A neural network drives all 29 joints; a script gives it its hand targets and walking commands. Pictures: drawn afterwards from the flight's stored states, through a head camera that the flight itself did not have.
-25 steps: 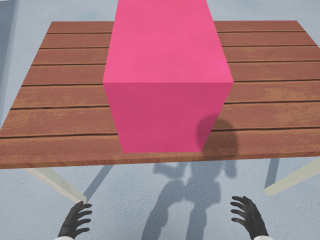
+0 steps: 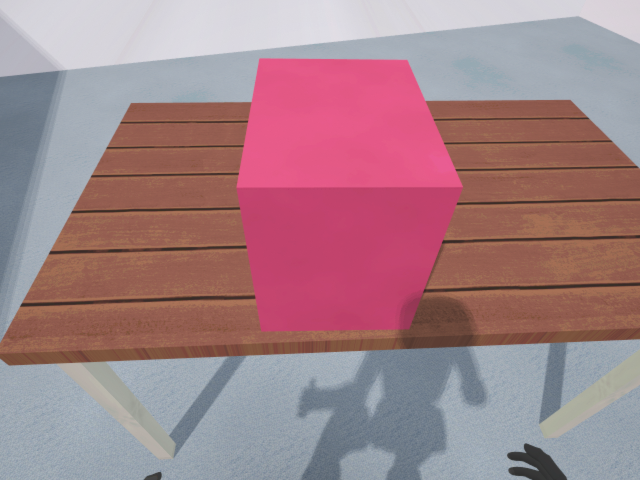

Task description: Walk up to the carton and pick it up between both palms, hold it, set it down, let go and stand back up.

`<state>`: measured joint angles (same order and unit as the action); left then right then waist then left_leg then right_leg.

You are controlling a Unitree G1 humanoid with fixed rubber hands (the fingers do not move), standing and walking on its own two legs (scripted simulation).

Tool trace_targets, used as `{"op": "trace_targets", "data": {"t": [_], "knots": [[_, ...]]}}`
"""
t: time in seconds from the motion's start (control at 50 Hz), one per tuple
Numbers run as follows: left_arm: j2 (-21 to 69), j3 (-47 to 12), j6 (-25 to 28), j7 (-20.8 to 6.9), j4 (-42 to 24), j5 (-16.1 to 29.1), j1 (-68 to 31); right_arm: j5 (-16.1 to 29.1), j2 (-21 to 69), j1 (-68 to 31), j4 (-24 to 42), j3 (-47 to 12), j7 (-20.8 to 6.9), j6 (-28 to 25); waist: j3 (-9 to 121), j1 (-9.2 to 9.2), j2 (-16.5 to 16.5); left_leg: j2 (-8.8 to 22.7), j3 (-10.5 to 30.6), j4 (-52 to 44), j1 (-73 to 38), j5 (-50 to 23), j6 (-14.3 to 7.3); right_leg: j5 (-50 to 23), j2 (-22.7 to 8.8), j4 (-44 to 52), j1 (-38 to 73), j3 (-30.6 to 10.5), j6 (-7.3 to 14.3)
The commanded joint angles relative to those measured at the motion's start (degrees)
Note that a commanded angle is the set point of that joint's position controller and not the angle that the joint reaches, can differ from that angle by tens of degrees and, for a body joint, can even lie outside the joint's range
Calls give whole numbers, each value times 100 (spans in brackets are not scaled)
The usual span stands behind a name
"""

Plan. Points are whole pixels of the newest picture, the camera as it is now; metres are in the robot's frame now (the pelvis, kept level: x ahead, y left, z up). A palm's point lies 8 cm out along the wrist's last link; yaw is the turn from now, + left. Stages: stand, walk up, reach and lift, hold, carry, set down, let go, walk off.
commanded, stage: stand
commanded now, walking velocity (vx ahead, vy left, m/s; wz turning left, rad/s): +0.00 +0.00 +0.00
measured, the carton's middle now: (334, 194) +0.51 +0.01 +0.08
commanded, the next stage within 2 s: none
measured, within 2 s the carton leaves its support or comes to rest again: neither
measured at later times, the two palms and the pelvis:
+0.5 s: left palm out of the picture +0.03 +0.26 -0.13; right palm out of the picture +0.07 -0.28 -0.09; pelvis -0.02 +0.00 +0.00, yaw +0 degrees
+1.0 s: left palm out of the picture +0.01 +0.27 -0.13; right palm out of the picture +0.05 -0.28 -0.09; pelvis -0.04 +0.00 +0.00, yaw +0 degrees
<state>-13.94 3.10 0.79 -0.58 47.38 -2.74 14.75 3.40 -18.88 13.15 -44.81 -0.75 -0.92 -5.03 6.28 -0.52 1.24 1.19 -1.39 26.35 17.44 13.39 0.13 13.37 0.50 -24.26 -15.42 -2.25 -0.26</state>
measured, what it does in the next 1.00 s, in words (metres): stands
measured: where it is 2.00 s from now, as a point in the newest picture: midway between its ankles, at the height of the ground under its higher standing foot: outside the picture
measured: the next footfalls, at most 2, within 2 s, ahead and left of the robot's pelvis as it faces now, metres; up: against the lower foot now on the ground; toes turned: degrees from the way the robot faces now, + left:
none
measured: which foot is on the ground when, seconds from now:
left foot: down 0.00-1.00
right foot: down 0.00-1.00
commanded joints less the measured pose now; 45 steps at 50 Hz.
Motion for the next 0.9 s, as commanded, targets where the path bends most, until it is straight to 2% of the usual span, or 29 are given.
{"op": "trace_targets", "data": {"t": [0.0,0.1,0.18,0.2,0.34,0.88], "knots": [[-1483,274,244,-6,-288,17,-174,-721,-1282,-16,-3,413,166,-31,325,-39,-299,596,558,-149,-836,-1395,-271,-1009,-531,48,521,-457,161],[-1566,262,264,-20,-36,27,-196,-702,-1293,68,-30,397,176,-5,164,-49,-171,574,565,-193,-737,-1088,-292,-909,-560,143,484,-521,208],[-1611,246,278,-30,109,56,-167,-687,-1312,88,-30,392,169,5,78,-63,-291,573,579,-264,-711,-880,-310,-742,-561,237,414,-572,216],[-1639,247,277,-25,145,50,-188,-684,-1292,92,-37,396,166,0,57,-57,-201,582,611,-275,-677,-816,-324,-707,-574,238,420,-564,231],[-1664,220,268,-34,292,82,-244,-659,-1300,152,-64,394,159,9,-174,-40,-188,585,670,-390,-593,-378,-329,-302,-565,361,249,-641,247],[-1727,182,251,-53,740,157,-254,-582,-1322,256,-353,407,153,43,-675,-16,-252,595,769,-678,-394,290,-312,147,-555,519,44,-700,274]]}}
